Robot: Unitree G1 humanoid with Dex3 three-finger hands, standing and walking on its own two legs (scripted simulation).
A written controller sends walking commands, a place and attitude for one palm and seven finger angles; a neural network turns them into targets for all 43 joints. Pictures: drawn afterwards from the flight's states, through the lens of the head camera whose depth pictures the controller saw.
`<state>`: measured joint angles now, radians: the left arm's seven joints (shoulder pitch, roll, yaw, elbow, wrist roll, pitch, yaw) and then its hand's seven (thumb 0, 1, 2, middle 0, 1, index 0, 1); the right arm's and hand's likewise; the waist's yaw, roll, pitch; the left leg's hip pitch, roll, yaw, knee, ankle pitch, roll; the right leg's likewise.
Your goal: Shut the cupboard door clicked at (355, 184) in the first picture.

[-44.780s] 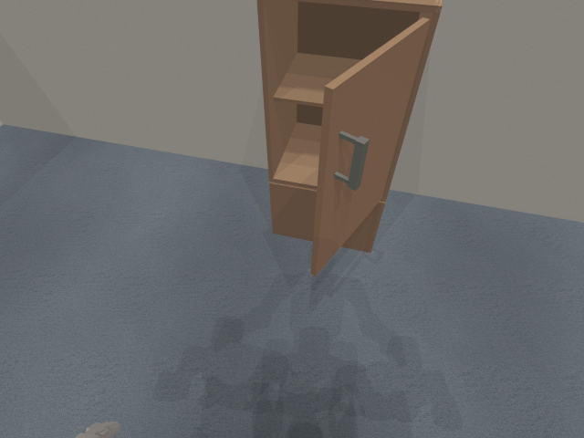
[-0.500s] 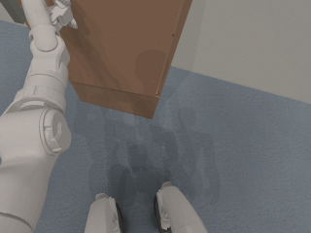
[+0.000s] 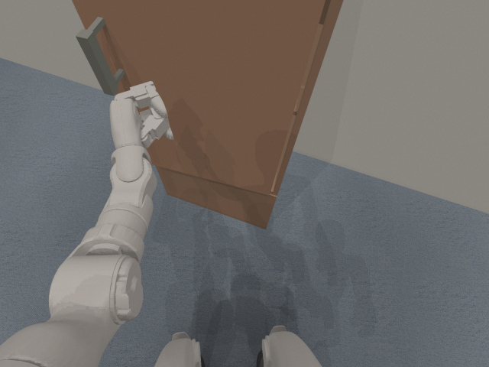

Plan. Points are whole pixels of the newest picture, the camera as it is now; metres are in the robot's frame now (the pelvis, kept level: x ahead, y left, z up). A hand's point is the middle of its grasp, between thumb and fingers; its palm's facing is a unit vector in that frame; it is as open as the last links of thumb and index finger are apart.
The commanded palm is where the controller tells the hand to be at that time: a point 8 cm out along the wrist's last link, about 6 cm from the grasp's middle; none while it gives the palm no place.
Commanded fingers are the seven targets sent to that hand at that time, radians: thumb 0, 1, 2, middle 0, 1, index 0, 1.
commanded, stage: pull the fist back off the door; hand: left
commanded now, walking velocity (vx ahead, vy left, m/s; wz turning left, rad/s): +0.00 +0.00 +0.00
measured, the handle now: (104, 58) +0.65 +0.20 +0.07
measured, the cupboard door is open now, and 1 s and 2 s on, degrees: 4 4 4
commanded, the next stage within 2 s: draw the hand back to the body in 0.16 s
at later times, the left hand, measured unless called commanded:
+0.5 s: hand (144, 141) +0.44 +0.11 +0.10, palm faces +0.12 -0.99 -0.02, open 3.1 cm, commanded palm +0.39 +0.17 +0.11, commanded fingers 0.00 0.90 0.90 -1.30 -1.50 -1.30 -1.50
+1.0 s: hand (34, 224) +0.30 +0.20 +0.16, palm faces +0.18 -0.96 -0.23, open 3.2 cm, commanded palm +0.25 +0.25 +0.18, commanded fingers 0.00 0.90 0.90 -0.83 -0.99 -0.83 -0.99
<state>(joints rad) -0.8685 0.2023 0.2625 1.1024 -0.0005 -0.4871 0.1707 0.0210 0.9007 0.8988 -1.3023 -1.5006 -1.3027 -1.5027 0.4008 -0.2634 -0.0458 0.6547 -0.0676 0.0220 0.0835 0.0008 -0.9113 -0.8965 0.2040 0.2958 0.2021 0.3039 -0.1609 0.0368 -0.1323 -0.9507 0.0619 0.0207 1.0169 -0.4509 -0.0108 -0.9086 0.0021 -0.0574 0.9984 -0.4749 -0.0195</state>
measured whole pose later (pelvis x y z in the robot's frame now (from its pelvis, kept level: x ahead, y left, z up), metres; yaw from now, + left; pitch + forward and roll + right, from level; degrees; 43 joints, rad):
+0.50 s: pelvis -0.02 +0.00 +0.02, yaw -1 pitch +15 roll +0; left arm -0.61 0.17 0.24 0.87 -0.07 -0.43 0.11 0.02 0.90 0.90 -1.30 -1.50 -1.30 -1.50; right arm 0.39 -0.23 -0.02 0.63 -0.01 0.05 0.04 0.00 -0.91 -0.90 0.20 0.30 0.20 0.30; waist -0.11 0.05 -0.12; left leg -0.78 0.06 0.06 0.92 -0.40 -0.01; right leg -0.77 0.00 -0.02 0.92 -0.42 -0.02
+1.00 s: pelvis +0.00 +0.01 +0.07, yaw +0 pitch +0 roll +0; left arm 0.02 0.25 0.08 0.13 -0.07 -0.11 0.07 0.02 0.90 0.90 -1.09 -1.26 -1.09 -1.26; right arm 0.18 -0.23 0.03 0.56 0.05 0.01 -0.08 0.01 -0.91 -0.90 0.20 0.30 0.20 0.30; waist 0.01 0.05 -0.03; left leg -0.27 0.02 0.05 0.54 -0.27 0.01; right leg -0.24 -0.02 -0.04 0.54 -0.30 0.00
